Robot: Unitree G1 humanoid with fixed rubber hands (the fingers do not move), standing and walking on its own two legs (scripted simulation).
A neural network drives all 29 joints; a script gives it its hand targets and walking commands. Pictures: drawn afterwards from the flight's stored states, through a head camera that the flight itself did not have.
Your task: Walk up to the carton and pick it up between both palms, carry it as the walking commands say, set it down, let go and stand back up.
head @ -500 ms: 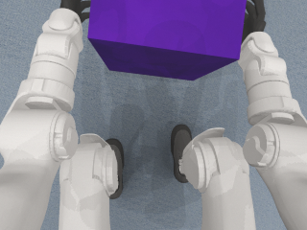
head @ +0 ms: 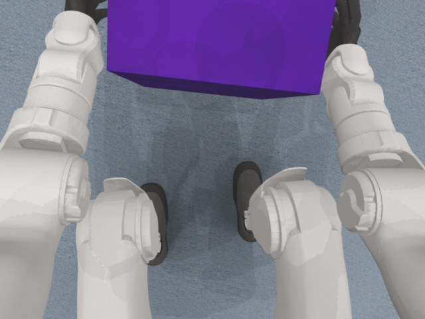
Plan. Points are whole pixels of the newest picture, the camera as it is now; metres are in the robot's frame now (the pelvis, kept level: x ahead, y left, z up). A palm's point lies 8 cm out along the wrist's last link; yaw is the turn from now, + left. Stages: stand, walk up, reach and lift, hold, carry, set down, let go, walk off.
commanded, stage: set down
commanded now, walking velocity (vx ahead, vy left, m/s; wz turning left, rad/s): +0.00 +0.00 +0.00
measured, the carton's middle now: (214, 38) +0.53 -0.04 -0.24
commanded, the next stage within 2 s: let go in 1.68 s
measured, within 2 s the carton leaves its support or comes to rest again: neither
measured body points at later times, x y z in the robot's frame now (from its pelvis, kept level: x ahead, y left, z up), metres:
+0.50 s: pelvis +0.01 +0.00 +0.00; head +0.36 +0.00 +0.27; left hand +0.57 +0.18 -0.16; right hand +0.51 -0.25 -0.15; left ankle +0.10 +0.12 -0.34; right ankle +0.14 -0.12 -0.34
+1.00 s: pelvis +0.02 +0.00 +0.10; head +0.34 +0.00 +0.42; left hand +0.58 +0.18 -0.01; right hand +0.52 -0.26 +0.00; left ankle +0.10 +0.12 -0.34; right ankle +0.14 -0.12 -0.34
